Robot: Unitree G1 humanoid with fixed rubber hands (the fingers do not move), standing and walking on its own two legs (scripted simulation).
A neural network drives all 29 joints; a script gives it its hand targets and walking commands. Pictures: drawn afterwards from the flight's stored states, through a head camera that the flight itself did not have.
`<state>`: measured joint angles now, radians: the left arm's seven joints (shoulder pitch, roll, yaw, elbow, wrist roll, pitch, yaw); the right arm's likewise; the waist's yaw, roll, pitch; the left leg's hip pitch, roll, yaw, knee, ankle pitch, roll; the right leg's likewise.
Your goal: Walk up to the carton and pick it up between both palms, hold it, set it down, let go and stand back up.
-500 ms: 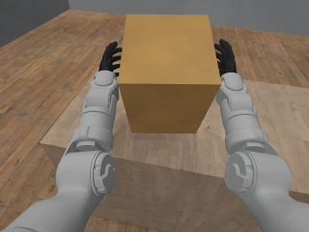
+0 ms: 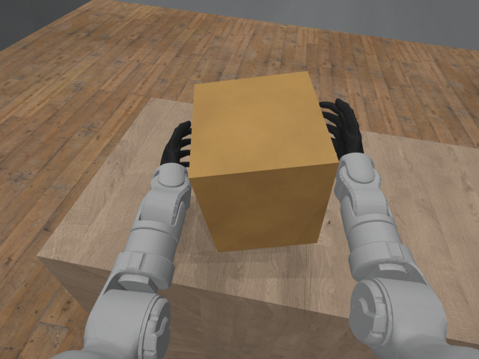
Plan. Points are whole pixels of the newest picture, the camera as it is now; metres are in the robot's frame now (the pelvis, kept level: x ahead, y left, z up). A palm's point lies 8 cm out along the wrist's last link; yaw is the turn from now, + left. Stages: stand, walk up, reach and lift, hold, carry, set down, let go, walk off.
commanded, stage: set down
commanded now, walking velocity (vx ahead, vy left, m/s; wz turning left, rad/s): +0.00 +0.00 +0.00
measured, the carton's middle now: (259, 168) +0.44 -0.05 +0.09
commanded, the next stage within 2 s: none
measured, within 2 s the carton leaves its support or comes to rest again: neither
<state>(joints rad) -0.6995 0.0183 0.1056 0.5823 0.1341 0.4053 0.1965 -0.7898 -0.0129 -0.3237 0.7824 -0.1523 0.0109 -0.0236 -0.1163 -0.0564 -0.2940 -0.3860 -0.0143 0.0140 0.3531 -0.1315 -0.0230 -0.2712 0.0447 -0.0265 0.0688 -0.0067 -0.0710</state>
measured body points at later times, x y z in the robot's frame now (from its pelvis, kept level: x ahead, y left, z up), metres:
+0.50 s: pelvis +0.03 +0.00 -0.01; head +0.04 +0.02 +0.44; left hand +0.47 +0.09 +0.11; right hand +0.44 -0.20 +0.15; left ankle +0.07 +0.11 -0.76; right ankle -0.05 -0.07 -0.76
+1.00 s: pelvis +0.00 +0.01 -0.01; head -0.01 +0.03 +0.44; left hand +0.43 +0.10 +0.12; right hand +0.40 -0.19 +0.18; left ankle +0.07 +0.11 -0.76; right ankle -0.04 -0.07 -0.76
